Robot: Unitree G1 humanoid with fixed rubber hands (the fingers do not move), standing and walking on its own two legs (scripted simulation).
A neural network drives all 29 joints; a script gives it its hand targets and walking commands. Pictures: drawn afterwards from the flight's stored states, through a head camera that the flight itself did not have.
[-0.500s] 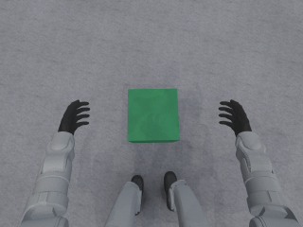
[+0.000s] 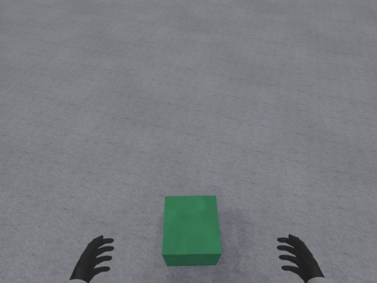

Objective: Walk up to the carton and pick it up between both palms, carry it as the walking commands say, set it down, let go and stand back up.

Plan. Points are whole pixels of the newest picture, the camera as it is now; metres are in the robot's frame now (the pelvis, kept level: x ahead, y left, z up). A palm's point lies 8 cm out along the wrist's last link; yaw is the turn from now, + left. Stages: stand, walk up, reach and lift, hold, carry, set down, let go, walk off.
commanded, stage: let go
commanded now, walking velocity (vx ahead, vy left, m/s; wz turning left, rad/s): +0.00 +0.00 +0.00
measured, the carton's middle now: (191, 231) +0.42 +0.01 -0.65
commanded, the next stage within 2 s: stand in 0.42 s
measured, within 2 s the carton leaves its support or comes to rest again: neither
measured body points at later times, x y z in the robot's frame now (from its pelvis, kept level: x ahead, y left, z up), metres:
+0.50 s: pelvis +0.00 +0.00 +0.00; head +0.00 +0.00 +0.45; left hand +0.16 +0.25 -0.09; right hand +0.16 -0.25 -0.09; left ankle -0.03 +0.10 -0.74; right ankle -0.01 -0.10 -0.74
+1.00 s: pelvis +0.01 +0.00 +0.00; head +0.00 +0.00 +0.45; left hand +0.14 +0.30 -0.10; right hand +0.14 -0.30 -0.10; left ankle -0.03 +0.10 -0.74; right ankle -0.01 -0.10 -0.74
